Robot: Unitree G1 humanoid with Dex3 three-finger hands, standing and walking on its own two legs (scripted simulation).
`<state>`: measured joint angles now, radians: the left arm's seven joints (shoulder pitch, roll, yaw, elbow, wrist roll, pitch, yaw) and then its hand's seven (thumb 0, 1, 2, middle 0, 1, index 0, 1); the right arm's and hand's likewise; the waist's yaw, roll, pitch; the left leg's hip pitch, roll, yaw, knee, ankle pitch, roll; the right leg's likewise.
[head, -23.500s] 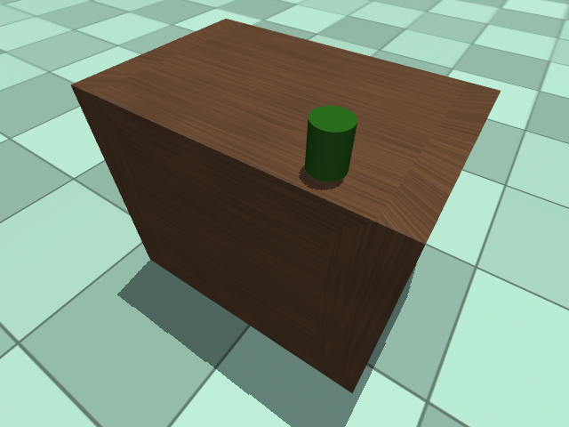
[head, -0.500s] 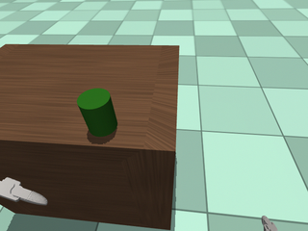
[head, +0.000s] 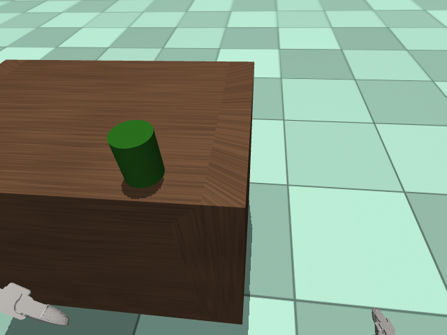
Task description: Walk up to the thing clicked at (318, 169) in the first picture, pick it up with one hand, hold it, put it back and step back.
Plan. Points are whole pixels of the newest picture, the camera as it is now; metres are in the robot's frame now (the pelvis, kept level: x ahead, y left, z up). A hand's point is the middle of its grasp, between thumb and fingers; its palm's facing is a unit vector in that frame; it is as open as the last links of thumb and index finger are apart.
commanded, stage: home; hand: left
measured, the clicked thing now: (138, 154) +0.46 +0.22 +0.09
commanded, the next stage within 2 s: none
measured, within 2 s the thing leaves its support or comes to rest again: neither
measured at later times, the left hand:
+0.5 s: hand (99, 312) +0.18 +0.23 +0.00, palm faces +0.18 -0.94 -0.28, open 17.6 cm
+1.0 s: hand (139, 307) +0.22 +0.20 -0.09, palm faces +0.08 -0.97 -0.24, open 17.6 cm
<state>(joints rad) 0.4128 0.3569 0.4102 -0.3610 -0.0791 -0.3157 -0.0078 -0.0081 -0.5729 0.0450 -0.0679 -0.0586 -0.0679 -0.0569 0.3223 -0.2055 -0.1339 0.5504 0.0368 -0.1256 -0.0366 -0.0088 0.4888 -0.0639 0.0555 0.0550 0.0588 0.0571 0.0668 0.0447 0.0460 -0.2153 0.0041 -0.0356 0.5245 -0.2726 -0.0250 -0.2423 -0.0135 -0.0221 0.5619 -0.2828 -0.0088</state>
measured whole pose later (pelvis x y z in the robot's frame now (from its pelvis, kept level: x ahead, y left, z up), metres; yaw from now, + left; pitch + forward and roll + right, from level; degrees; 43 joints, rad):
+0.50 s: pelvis +0.02 +0.02 +0.00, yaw +0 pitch -1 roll +0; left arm 0.50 0.22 0.12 0.04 -0.03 -0.22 0.01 -0.01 -0.59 0.03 -0.05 -0.06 -0.06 -0.05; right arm 0.23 -0.18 -0.06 0.63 0.02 -0.14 -0.04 0.00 -0.57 -0.72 0.17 0.25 0.18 0.25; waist 0.04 0.01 0.06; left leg -0.21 -0.01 -0.03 0.50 -0.28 0.00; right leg -0.22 -0.02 -0.02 0.51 -0.27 0.01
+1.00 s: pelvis +0.03 +0.02 +0.00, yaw -1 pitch +2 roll -1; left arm 0.24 0.18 0.01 0.51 0.00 -0.10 0.10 -0.01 -0.57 0.04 -0.05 -0.05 -0.05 -0.04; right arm 0.22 -0.21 0.00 0.70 0.01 -0.08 -0.06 0.01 -0.90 -0.90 0.20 0.30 0.21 0.30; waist 0.00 0.01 0.01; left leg -0.26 0.01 -0.01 0.57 -0.34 0.00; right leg -0.27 -0.01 0.00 0.55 -0.31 0.01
